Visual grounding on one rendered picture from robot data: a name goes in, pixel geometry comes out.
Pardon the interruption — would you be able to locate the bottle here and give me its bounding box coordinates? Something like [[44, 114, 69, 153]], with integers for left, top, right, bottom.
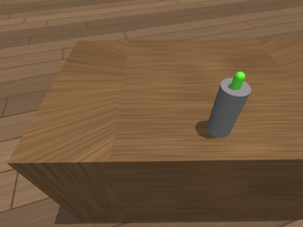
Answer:
[[207, 71, 251, 138]]

